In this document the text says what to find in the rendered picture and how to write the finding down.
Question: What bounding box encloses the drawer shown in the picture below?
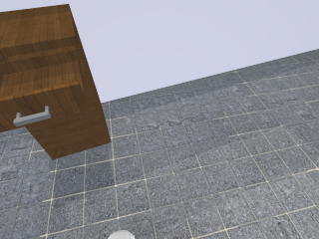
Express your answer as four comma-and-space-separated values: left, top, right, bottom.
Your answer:
0, 50, 90, 132

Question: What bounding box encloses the cabinet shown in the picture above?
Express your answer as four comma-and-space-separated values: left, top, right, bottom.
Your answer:
0, 4, 111, 160

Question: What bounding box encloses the handle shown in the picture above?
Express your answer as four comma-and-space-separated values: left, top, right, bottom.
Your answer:
13, 106, 51, 126

